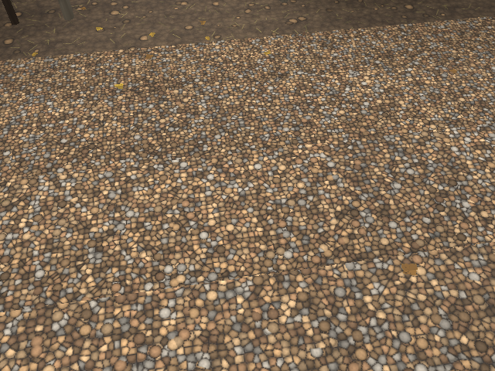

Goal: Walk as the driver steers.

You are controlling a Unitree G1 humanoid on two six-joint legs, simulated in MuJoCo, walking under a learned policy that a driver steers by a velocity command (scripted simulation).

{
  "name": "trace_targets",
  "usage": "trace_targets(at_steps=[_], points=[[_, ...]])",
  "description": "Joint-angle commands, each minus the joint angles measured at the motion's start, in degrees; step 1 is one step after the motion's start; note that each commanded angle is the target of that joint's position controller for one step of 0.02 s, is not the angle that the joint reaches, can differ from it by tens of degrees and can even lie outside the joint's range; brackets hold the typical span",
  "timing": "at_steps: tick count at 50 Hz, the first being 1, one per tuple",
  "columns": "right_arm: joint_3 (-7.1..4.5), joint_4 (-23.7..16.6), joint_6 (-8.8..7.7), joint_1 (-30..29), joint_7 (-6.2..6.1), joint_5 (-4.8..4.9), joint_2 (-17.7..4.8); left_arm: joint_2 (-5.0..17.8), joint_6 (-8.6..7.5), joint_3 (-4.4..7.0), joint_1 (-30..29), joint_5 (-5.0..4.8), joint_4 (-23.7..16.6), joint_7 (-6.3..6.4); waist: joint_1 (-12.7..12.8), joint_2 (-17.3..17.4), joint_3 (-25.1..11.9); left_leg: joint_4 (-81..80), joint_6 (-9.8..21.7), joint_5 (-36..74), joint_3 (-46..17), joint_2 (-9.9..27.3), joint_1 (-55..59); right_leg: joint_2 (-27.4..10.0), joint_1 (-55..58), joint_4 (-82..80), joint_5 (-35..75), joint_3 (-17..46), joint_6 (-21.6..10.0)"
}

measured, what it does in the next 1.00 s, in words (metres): goes down: right foot 0.19 m lower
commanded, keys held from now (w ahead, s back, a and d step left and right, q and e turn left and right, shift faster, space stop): w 1.00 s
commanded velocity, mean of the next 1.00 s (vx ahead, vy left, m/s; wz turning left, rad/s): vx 0.42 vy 0.00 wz -0.03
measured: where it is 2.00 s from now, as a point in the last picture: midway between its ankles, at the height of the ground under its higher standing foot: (278, 261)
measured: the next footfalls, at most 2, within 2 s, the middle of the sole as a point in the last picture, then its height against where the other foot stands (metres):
right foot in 0.62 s outside the picture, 0.19 m lower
left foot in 1.10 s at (235, 325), level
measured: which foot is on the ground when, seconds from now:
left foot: down 0.00-0.64, up 0.66-1.00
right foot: down 0.00-0.24, up 0.26-0.60, down 0.62-1.00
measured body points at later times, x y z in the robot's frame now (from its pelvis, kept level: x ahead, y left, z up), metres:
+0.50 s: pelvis +0.14 -0.02 -0.04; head +0.14 -0.03 +0.41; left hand +0.34 +0.16 -0.14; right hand +0.07 -0.23 -0.18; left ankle -0.05 +0.09 -0.70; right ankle +0.31 -0.16 -0.72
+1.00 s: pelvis +0.42 -0.07 -0.15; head +0.44 -0.06 +0.30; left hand +0.37 +0.16 -0.29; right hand +0.67 -0.26 -0.22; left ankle +0.64 +0.07 -0.84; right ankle +0.31 -0.16 -0.88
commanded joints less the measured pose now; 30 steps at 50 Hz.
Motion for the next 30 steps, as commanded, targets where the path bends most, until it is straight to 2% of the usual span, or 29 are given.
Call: trace_targets(at_steps=[1, 2, 3, 4, 5, 6, 7, 9, 10, 11, 12, 13, 14, 15, 16, 17, 18, 19, 20, 21, 22, 23, 24, 25, 26, 27, 28, 29, 30], points=[[-6.05, -5.0, -0.99, 0.1, -1.54, -1.0, -14.3, 13.8, -1.13, 5.28, -0.4, 0.16, -5.3, 1.66, -0.4, 1.3, 0.1, -10.9, 8.7, 0.9, -6.9, 4.4, 0.4, 2.8, 2.5, -11.5, 0.3, -1.3, -8.7], [-5.0, -6.0, -1.79, -2.7, -2.07, -1.77, -10.0, 10.6, -1.54, 4.35, -1.5, -0.73, -5.9, 2.2, 0.0, 0.4, 2.1, -8.0, 8.7, -4.3, -5.7, 4.0, 0.6, 1.1, -1.2, -15.2, -3.5, 2.9, -12.0], [-4.08, -7.2, -2.51, -4.3, -2.51, -2.1, -6.4, 7.7, -2.21, 3.21, -3.0, -1.24, -6.7, 2.49, -0.3, -1.0, 2.1, -4.6, 8.2, -3.2, -3.2, 2.1, 0.7, 0.3, -2.0, -16.8, -1.8, 5.9, -14.7], [-3.65, -7.3, -2.91, -3.4, -2.6, -2.16, -4.3, 6.9, -2.81, 2.76, -2.6, -1.4, -7.0, 2.65, -0.5, -3.5, 0.1, 0.4, 6.3, 0.0, 1.4, -1.4, 0.5, -0.9, 0.4, -18.3, 3.8, 9.1, -17.7], [-3.53, -7.5, -2.86, -2.9, -2.62, -2.72, -3.4, 8.0, -3.22, 3.03, 1.6, -1.28, -5.5, 2.66, 0.6, -6.4, -1.3, 6.5, 3.4, 2.1, 4.7, -3.6, -3.1, -4.3, 5.8, -20.7, 7.8, 15.6, -21.4], [-3.86, -7.6, -2.76, -3.3, -2.87, -3.37, -4.0, 9.0, -3.53, 3.46, 5.0, -1.44, -4.3, 2.7, 1.7, -6.6, 0.3, 7.5, 2.0, 2.4, 4.0, -2.1, -8.4, -8.4, 9.5, -21.9, 6.8, 21.5, -23.5], [-3.99, -7.8, -2.71, -4.6, -3.41, -3.53, -4.1, 8.9, -3.73, 3.57, 7.2, -1.66, -3.2, 2.91, 2.8, -5.1, 1.8, 6.8, 1.4, 2.3, 3.1, -1.0, -10.7, -9.5, 10.2, -21.4, 4.5, 23.3, -23.5], [-3.76, -7.0, -3.08, -3.1, -3.68, -3.92, -3.0, 7.5, -3.66, 3.15, 6.2, -1.12, -2.6, 3.17, 1.8, -4.7, 2.4, 5.2, 1.2, 3.2, 4.5, -0.5, -8.6, -8.5, 7.7, -18.3, 4.9, 20.4, -22.2], [-3.79, -5.9, -3.34, 0.0, -3.47, -4.24, -2.7, 7.3, -3.3, 3.01, 4.0, -0.97, -3.3, 3.18, 0.1, -3.2, 1.9, 2.6, 1.5, 3.9, 6.2, -1.5, -2.5, -6.8, 3.7, -16.0, 5.5, 17.0, -21.3], [-4.06, -3.9, -3.6, 6.6, -3.3, -4.44, -2.7, 8.1, -2.95, 3.23, -0.7, -0.54, -5.2, 2.84, -3.7, 0.0, 1.3, -1.1, 1.9, 4.9, 8.5, -3.4, 8.6, -3.4, -4.0, -10.6, 7.1, 11.0, -19.8], [-4.94, 0.9, -4.32, 20.5, -3.62, -5.66, -4.3, 8.1, -2.61, 3.64, -7.7, 1.05, -8.5, 2.67, -10.0, 6.0, -0.6, -2.4, 4.6, 11.2, 5.4, -2.8, 23.2, 1.7, -15.2, 6.3, 15.4, 4.2, -16.2], [-6.84, 1.6, -5.17, 25.7, -4.06, -4.35, -11.6, 5.6, -2.72, 3.11, -6.4, 1.26, -8.6, 0.68, -11.1, 16.8, -3.1, -13.6, 15.7, 23.0, -19.6, 9.1, 36.1, 8.5, -30.3, 26.6, 6.6, -0.6, -9.9], [-6.94, 1.2, -5.24, 26.9, -3.83, -3.85, -12.8, 1.6, -4.12, 1.83, -5.9, 2.53, -8.6, -0.1, -10.3, 6.7, -0.4, -18.5, 23.9, 32.4, -36.6, 22.3, 39.5, 7.2, -43.7, 33.9, -6.1, 2.5, -6.4], [-6.01, 3.2, -5.21, 24.5, -3.8, -4.98, -10.2, -0.3, -3.83, 1.15, -9.3, 2.15, -9.9, 0.36, -9.0, 2.3, 9.9, -19.4, 24.7, 19.5, -45.0, 27.8, 36.1, 3.0, -59.5, 35.0, -1.3, 9.4, -5.4], [-3.72, 2.9, -4.55, 16.2, -4.29, -6.79, -3.3, -0.2, -3.28, 0.25, -5.2, 3.11, -6.5, 0.78, -4.9, -1.9, 9.6, -15.0, 20.2, 11.8, -36.3, 25.0, 31.1, -4.0, -57.8, 28.4, 11.2, 11.5, -4.9], [-2.76, 2.2, -3.95, 11.2, -4.26, -6.58, -0.7, 1.2, -2.75, 0.53, -2.6, 4.21, -3.7, 1.04, -2.9, 0.6, 6.3, -14.0, 20.3, 11.1, -29.9, 20.7, 23.1, -4.5, -50.7, 26.4, 14.2, 7.2, -4.2], [-2.9, 1.6, -3.53, 8.6, -4.3, -5.96, -0.7, 2.3, -2.98, 0.35, 0.6, 4.6, -2.0, 0.65, -1.5, 3.5, 2.4, -16.2, 20.2, 14.6, -23.5, 15.8, 13.8, -3.9, -39.4, 27.7, 15.1, 1.3, -3.7], [-1.53, 1.9, -3.88, 6.7, -5.67, -5.94, 3.5, 1.1, -3.07, -0.57, -0.4, 6.12, -0.7, 0.18, -2.0, 2.9, 5.6, -14.6, 16.8, 11.6, -18.0, 11.5, 9.8, -6.3, -37.9, 17.3, 31.3, 2.5, -3.6], [-1.67, 2.2, -4.18, 7.9, -6.61, -5.31, 2.0, 1.2, -3.07, -0.78, -2.3, 6.16, -0.1, -0.55, -2.9, 3.9, 5.4, -12.7, 16.0, 10.1, -15.1, 9.4, 5.4, -6.3, -34.0, 11.7, 41.2, -0.5, -3.3], [-2.5, 1.9, -4.57, 7.8, -7.4, -4.64, -0.7, 1.6, -3.07, -1.05, -4.5, 4.68, -0.4, -1.1, -4.1, 0.1, 3.0, -10.7, 13.3, 5.4, -7.4, 4.3, -4.4, -5.3, -18.9, -3.3, 56.2, -3.9, -3.7], [-2.96, 2.7, -4.44, 6.7, -6.21, -5.31, -4.2, -0.1, -2.53, -1.27, -6.1, 2.81, -0.4, -1.49, -2.1, 3.0, 4.2, -13.2, 10.9, -0.1, -2.7, 2.5, -21.4, -3.1, 2.1, -6.5, 60.4, -8.0, -4.3], [-3.5, 4.2, -4.58, 7.7, -4.83, -6.27, -6.9, 0.7, -1.55, -0.95, -6.3, 1.91, -1.0, -1.68, -0.9, 4.7, 5.1, -14.1, 11.4, -5.4, -4.1, 3.8, -29.2, -2.0, 11.8, -1.6, 60.4, -8.8, -3.7], [-3.64, 4.6, -4.88, 8.1, -3.87, -5.63, -8.2, 3.3, -0.78, -0.15, -4.8, 2.42, -0.9, -1.41, 0.4, 4.4, 6.9, -12.8, 12.0, -7.0, -5.9, 5.4, -26.7, -2.0, 11.3, -1.9, 55.1, -8.8, -3.3], [-3.36, 5.7, -5.22, 10.3, -3.3, -5.01, -7.6, 4.9, -0.28, 0.21, -6.1, 3.23, -0.8, -0.95, -0.1, 3.5, 9.1, -10.0, 11.8, -7.1, -7.9, 7.6, -20.0, -3.0, 7.5, -6.5, 50.7, -7.8, -3.5], [-3.41, 7.3, -5.41, 13.1, -3.46, -4.0, -7.9, 5.6, 0.04, 0.19, -8.6, 3.69, -1.5, -0.5, -1.7, 2.8, 10.4, -7.5, 11.4, -5.1, -10.4, 9.0, -9.4, -3.7, 2.1, -13.9, 47.2, -6.9, -4.0], [-3.58, 9.4, -4.74, 15.4, -4.0, -3.36, -8.2, 4.9, 0.3, -0.2, -10.2, 3.79, -1.2, -0.24, -3.6, 2.5, 11.0, -4.5, 10.6, -3.0, -13.0, 10.0, 2.0, -5.2, -2.4, -22.8, 46.7, -5.0, -4.5], [-3.93, 10.5, -3.81, 15.3, -4.21, -3.08, -9.3, 4.6, 0.45, -0.38, -7.9, 3.54, -0.2, 0.05, -3.4, 2.6, 11.0, 0.2, 9.8, -0.2, -14.7, 10.2, 11.8, -6.4, -4.1, -30.0, 47.9, -3.6, -4.7], [-3.34, 12.8, -2.91, 16.5, -3.85, -3.81, -7.8, 4.5, 0.84, 0.04, -0.2, 4.27, 3.6, 0.67, -1.5, 0.4, 12.3, 7.7, 8.8, -1.3, -14.9, 9.6, 14.0, -7.7, 0.7, -35.8, 53.3, -2.6, -4.0], [-3.63, 13.5, -1.88, 15.5, -2.75, -4.38, -9.0, 7.1, 0.17, 1.9, 10.6, 3.52, 7.2, 1.31, 2.9, -1.6, 8.9, 16.9, 8.4, 6.2, -11.5, 7.6, 10.5, -5.9, 15.2, -38.2, 56.7, -7.3, -4.3]])
Keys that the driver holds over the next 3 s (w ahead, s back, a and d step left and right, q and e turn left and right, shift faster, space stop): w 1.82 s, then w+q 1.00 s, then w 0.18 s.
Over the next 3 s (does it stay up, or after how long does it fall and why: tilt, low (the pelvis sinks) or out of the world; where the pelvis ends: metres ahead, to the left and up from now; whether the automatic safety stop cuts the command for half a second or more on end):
stays up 1.53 0.05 -0.37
